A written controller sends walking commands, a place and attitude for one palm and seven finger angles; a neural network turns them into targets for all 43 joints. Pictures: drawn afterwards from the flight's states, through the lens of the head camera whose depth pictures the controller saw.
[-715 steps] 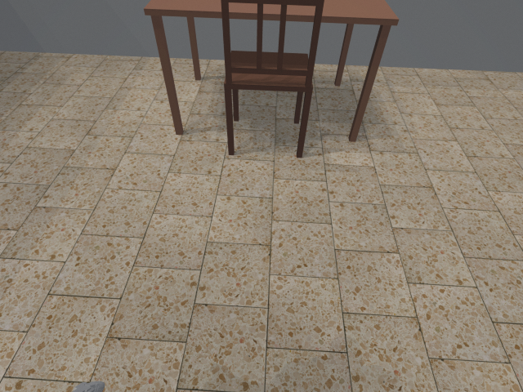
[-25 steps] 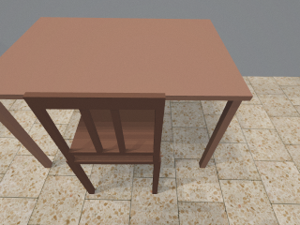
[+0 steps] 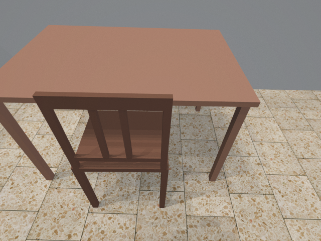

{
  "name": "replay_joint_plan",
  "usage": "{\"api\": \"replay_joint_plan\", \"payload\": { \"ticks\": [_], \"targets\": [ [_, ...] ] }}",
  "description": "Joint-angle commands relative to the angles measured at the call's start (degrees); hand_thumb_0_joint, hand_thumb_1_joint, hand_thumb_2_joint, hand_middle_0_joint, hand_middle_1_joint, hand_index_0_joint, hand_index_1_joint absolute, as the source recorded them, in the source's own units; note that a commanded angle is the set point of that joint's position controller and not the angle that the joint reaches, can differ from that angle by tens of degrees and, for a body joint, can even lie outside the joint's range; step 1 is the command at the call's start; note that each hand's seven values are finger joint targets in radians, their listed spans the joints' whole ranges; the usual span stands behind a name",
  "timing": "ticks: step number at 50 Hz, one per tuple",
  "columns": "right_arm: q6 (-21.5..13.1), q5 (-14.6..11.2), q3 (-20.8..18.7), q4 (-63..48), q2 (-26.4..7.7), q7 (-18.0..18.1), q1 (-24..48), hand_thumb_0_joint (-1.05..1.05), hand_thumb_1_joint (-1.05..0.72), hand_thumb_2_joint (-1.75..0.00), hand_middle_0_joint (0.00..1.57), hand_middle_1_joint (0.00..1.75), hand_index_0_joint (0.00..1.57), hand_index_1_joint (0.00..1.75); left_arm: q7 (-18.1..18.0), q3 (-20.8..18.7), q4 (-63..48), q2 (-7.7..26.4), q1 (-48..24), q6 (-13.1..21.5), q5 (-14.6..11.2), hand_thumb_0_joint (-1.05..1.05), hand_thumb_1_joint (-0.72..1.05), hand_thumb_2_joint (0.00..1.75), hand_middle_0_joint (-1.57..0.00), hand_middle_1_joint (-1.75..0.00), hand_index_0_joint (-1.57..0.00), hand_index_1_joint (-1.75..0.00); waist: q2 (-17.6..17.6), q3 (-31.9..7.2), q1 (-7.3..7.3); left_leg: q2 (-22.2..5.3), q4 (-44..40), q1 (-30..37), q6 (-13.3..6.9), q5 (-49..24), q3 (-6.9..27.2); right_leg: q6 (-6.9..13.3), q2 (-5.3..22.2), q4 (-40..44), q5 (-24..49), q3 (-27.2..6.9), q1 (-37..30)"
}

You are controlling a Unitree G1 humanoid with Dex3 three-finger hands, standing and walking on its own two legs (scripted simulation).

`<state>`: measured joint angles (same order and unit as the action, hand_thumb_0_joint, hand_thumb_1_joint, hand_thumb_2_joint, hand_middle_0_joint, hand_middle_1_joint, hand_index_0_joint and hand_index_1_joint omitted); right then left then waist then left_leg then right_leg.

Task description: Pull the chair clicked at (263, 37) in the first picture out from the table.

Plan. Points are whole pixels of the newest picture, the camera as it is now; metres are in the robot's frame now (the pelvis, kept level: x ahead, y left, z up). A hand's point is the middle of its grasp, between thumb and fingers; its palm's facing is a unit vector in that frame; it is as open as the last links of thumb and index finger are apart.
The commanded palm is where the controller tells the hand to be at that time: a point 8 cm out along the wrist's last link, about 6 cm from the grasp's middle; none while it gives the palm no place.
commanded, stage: come to a stop and stand still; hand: left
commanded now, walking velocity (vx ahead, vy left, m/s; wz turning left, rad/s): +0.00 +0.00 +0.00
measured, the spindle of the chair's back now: (99, 135) +0.49 +0.26 -0.09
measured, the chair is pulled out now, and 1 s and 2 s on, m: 0.00 0.00 0.00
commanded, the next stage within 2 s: look again from close up in 0.12 s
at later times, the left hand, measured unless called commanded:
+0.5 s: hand out of the picture -0.02 +0.16 -0.18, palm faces +0.02 -0.99 -0.14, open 7.4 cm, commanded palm none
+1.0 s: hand out of the picture +0.00 +0.17 -0.17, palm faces +0.02 -0.99 -0.15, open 7.4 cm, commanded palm none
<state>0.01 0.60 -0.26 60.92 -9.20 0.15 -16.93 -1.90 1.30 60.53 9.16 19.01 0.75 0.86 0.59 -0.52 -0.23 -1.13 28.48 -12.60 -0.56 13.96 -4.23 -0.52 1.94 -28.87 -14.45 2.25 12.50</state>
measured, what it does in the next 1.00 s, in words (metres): stands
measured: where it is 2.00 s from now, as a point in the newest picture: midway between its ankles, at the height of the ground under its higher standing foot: outside the picture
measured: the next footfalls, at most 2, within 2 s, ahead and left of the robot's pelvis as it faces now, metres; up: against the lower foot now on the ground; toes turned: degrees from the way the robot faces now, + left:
none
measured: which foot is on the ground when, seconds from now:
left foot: down 0.00-1.00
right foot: down 0.00-1.00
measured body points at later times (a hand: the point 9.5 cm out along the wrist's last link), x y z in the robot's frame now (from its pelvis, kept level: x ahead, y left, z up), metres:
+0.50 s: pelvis +0.00 +0.01 +0.00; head +0.00 +0.02 +0.45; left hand -0.02 +0.21 -0.16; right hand -0.02 -0.20 -0.16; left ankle +0.02 +0.11 -0.74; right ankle +0.01 -0.12 -0.74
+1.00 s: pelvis +0.01 +0.02 +0.01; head +0.01 +0.03 +0.46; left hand +0.00 +0.23 -0.16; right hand +0.01 -0.20 -0.15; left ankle +0.02 +0.11 -0.74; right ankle +0.01 -0.12 -0.74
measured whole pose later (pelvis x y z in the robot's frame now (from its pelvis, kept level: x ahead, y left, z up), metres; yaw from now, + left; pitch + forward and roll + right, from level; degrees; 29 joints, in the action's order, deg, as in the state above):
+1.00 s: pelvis +0.01 +0.02 +0.01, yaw -1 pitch -2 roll +0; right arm -0.8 -0.1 0.4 66.3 -7.7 0.7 -16.0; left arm -2.2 1.2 63.2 7.9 19.3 1.5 0.6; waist 1.5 1.0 0.3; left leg 0.0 24.3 -9.3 -1.8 13.2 -5.3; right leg -2.0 2.9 -24.1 -13.0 1.2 9.3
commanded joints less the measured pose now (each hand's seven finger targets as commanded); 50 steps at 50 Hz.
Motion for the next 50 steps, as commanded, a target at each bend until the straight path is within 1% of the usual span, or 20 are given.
{"api": "replay_joint_plan", "payload": {
  "ticks": [1, 8, 10, 13, 15, 18, 19, 21, 22, 24, 25, 29, 31, 33, 36, 39, 41, 46, 49, 50],
  "targets": [
    [-0.98, 0.17, -0.82, -1.75, -5.43, 0.45, -2.88, 0.00, -0.90, -0.90, 0.20, 0.30, 0.20, 0.30, -0.56, -1.48, -2.38, 5.62, 2.82, 0.60, 0.25, 0.00, 0.90, 0.90, -0.20, -0.30, -0.20, -0.30, -0.26, 7.24, -0.32, -3.60, -8.59, -4.07, -0.61, 7.86, 6.56, 2.33, 3.67, 8.79, -8.01, -6.23, 5.20],
    [-1.32, -0.09, -0.40, -0.01, -4.72, 0.48, -3.71, 0.00, -0.90, -0.90, 0.20, 0.30, 0.20, 0.30, -0.55, -1.37, -1.14, 4.86, 4.20, 0.92, 0.09, 0.00, 0.90, 0.90, -0.20, -0.30, -0.20, -0.30, -0.94, 6.46, -0.02, -3.72, -9.12, -3.72, -0.51, 5.54, 6.34, 2.24, 3.99, 8.74, -4.51, -5.74, 3.56],
    [-1.38, -0.18, -0.30, 0.75, -4.33, 0.55, -4.14, 0.00, -0.90, -0.90, 0.20, 0.30, 0.20, 0.30, -0.54, -1.31, -0.68, 4.90, 4.41, 1.03, -0.01, 0.00, 0.90, 0.90, -0.20, -0.30, -0.20, -0.30, -0.04, 5.75, -0.06, -3.87, -9.20, -2.71, -0.66, 3.96, 6.23, 2.27, 3.91, 8.69, -2.97, -5.31, 2.87],
    [-1.53, -0.25, -0.16, 1.68, -4.10, 0.59, -4.32, 0.00, -0.90, -0.90, 0.20, 0.30, 0.20, 0.30, -0.64, -1.21, -0.02, 4.39, 4.74, 1.18, -0.07, 0.00, 0.90, 0.90, -0.20, -0.30, -0.20, -0.30, -0.19, 5.13, 0.00, -3.85, -8.79, -1.96, -0.52, 1.96, 5.88, 2.18, 4.17, 8.44, -0.81, -5.48, 2.20],
    [-1.49, -0.35, -0.13, 2.13, -3.76, 0.64, -4.23, 0.00, -0.90, -0.90, 0.20, 0.30, 0.20, 0.30, -0.64, -1.13, 0.31, 4.30, 4.90, 1.17, -0.07, 0.00, 0.90, 0.90, -0.20, -0.30, -0.20, -0.30, 0.28, 6.26, 0.12, -4.03, -9.21, -2.06, -0.65, 2.04, 5.83, 2.13, 4.07, 8.74, -0.71, -5.12, 2.41],
    [-1.58, -0.35, -0.08, 2.68, -3.64, 0.68, -4.18, 0.00, -0.90, -0.90, 0.20, 0.30, 0.20, 0.30, -0.73, -1.11, 0.90, 3.74, 5.42, 1.29, -0.10, 0.00, 0.90, 0.90, -0.20, -0.30, -0.20, -0.30, -0.49, 5.38, 0.17, -3.92, -8.78, -1.44, -0.55, 0.47, 5.46, 2.05, 4.32, 8.55, 1.07, -5.24, 1.76],
    [-1.52, -0.41, -0.07, 2.94, -3.44, 0.67, -4.14, 0.00, -0.90, -0.90, 0.20, 0.30, 0.20, 0.30, -0.76, -1.06, 1.00, 3.83, 5.38, 1.31, -0.11, 0.00, 0.90, 0.90, -0.20, -0.30, -0.20, -0.30, 0.10, 5.68, 0.14, -3.92, -8.78, -1.41, -0.52, 0.52, 5.40, 2.02, 4.27, 8.68, 0.93, -5.27, 1.83],
    [-1.46, -0.41, -0.12, 3.07, -3.55, 0.72, -3.94, 0.00, -0.90, -0.90, 0.20, 0.30, 0.20, 0.30, -0.74, -1.05, 1.05, 3.62, 5.23, 1.17, -0.07, 0.00, 0.90, 0.90, -0.20, -0.30, -0.20, -0.30, -0.80, 6.71, 0.11, -4.04, -9.38, -1.88, -0.55, 1.63, 5.62, 1.95, 4.00, 8.66, 0.52, -5.16, 2.32],
    [-1.38, -0.40, -0.11, 3.11, -3.45, 0.72, -3.95, 0.00, -0.90, -0.90, 0.20, 0.30, 0.20, 0.30, -0.77, -1.08, 1.13, 3.56, 5.19, 1.15, -0.06, 0.00, 0.90, 0.90, -0.20, -0.30, -0.20, -0.30, -0.46, 6.85, 0.08, -4.02, -9.57, -2.16, -0.50, 2.36, 5.66, 1.97, 4.01, 8.81, -0.16, -5.19, 2.31],
    [-1.51, -0.38, -0.10, 3.25, -3.25, 0.73, -3.81, 0.00, -0.90, -0.90, 0.20, 0.30, 0.20, 0.30, -0.80, -1.12, 1.28, 3.30, 5.62, 1.23, -0.08, 0.00, 0.90, 0.90, -0.20, -0.30, -0.20, -0.30, -0.91, 6.11, 0.22, -4.05, -9.41, -1.32, -0.58, 0.76, 5.40, 1.91, 4.19, 8.62, 1.50, -4.98, 1.90],
    [-1.54, -0.44, -0.14, 3.36, -3.05, 0.79, -3.95, 0.00, -0.90, -0.90, 0.20, 0.30, 0.20, 0.30, -0.79, -1.16, 1.25, 3.47, 5.51, 1.23, -0.03, 0.00, 0.90, 0.90, -0.20, -0.30, -0.20, -0.30, -0.22, 5.79, 0.21, -4.19, -9.58, -1.16, -0.75, 0.28, 5.61, 1.90, 3.96, 8.48, 2.29, -4.79, 1.28],
    [-1.62, -0.42, -0.16, 3.41, -3.30, 0.78, -3.67, 0.00, -0.90, -0.90, 0.20, 0.30, 0.20, 0.30, -0.81, -1.15, 1.29, 3.07, 5.52, 1.24, -0.03, 0.00, 0.90, 0.90, -0.20, -0.30, -0.20, -0.30, -0.76, 5.35, 0.17, -4.22, -9.55, -0.70, -0.68, -0.40, 5.41, 1.71, 4.17, 8.27, 3.40, -4.66, 1.06],
    [-1.60, -0.45, -0.17, 3.47, -3.39, 0.86, -3.18, 0.00, -0.90, -0.90, 0.20, 0.30, 0.20, 0.30, -0.83, -1.13, 1.30, 2.98, 5.37, 1.15, 0.00, 0.00, 0.90, 0.90, -0.20, -0.30, -0.20, -0.30, -0.59, 6.31, 0.33, -4.28, -9.79, -0.96, -0.80, -0.72, 5.68, 1.66, 4.10, 8.19, 4.06, -4.49, 1.11],
    [-1.73, -0.45, -0.17, 3.46, -3.27, 0.88, -3.06, 0.00, -0.90, -0.90, 0.20, 0.30, 0.20, 0.30, -0.87, -1.17, 1.38, 2.90, 5.59, 1.26, -0.02, 0.00, 0.90, 0.90, -0.20, -0.30, -0.20, -0.30, -0.21, 5.00, 0.32, -4.26, -9.36, 0.20, -0.85, -2.82, 5.48, 1.58, 4.28, 8.03, 5.79, -4.66, 0.43],
    [-1.74, -0.50, -0.19, 3.56, -3.46, 0.90, -2.72, 0.00, -0.90, -0.90, 0.20, 0.30, 0.20, 0.30, -0.86, -1.07, 1.40, 2.99, 5.31, 1.22, -0.02, 0.00, 0.90, 0.90, -0.20, -0.30, -0.20, -0.30, -0.58, 5.35, 0.31, -4.40, -9.54, 0.42, -0.92, -3.70, 5.35, 1.49, 4.23, 8.05, 6.56, -4.55, 0.31],
    [-1.85, -0.46, -0.10, 3.70, -3.57, 0.95, -2.84, 0.00, -0.90, -0.90, 0.20, 0.30, 0.20, 0.30, -0.90, -1.14, 1.52, 3.07, 5.22, 1.28, -0.07, 0.00, 0.90, 0.90, -0.20, -0.30, -0.20, -0.30, -0.22, 4.48, 0.29, -4.47, -9.39, 1.11, -0.89, -5.61, 5.23, 1.39, 4.37, 7.88, 8.05, -4.39, -0.69],
    [-1.88, -0.50, -0.05, 3.76, -3.70, 1.00, -2.40, 0.00, -0.90, -0.90, 0.20, 0.30, 0.20, 0.30, -0.89, -1.09, 1.58, 3.17, 5.32, 1.19, -0.09, 0.00, 0.90, 0.90, -0.20, -0.30, -0.20, -0.30, -1.21, 4.57, 0.44, -4.53, -9.65, 1.43, -1.00, -5.94, 5.23, 1.39, 4.36, 7.97, 8.26, -4.38, -0.77],
    [-1.76, -0.51, -0.07, 3.85, -3.84, 1.01, -2.14, 0.00, -0.90, -0.90, 0.20, 0.30, 0.20, 0.30, -0.86, -1.07, 1.74, 3.28, 5.18, 1.10, -0.06, 0.00, 0.90, 0.90, -0.20, -0.30, -0.20, -0.30, -0.15, 5.93, 0.42, -4.50, -10.18, 1.11, -0.97, -4.86, 5.39, 1.20, 4.40, 8.51, 7.36, -4.22, -0.46],
    [-1.69, -0.49, -0.03, 3.79, -3.92, 0.96, -2.36, 0.00, -0.90, -0.90, 0.20, 0.30, 0.20, 0.30, -0.83, -1.07, 1.83, 3.29, 5.22, 1.07, -0.06, 0.00, 0.90, 0.90, -0.20, -0.30, -0.20, -0.30, -1.13, 5.71, 0.31, -4.44, -10.69, 1.17, -0.90, -3.60, 5.47, 1.23, 4.38, 8.79, 6.36, -4.34, -0.44],
    [-1.62, -0.52, -0.12, 3.85, -3.67, 0.97, -2.17, 0.00, -0.90, -0.90, 0.20, 0.30, 0.20, 0.30, -0.81, -1.11, 1.69, 3.44, 5.17, 1.00, -0.05, 0.00, 0.90, 0.90, -0.20, -0.30, -0.20, -0.30, -0.95, 6.54, 0.40, -4.52, -11.05, 0.91, -0.98, -2.74, 5.48, 1.23, 4.13, 8.95, 5.73, -4.20, -0.12]
  ]
}}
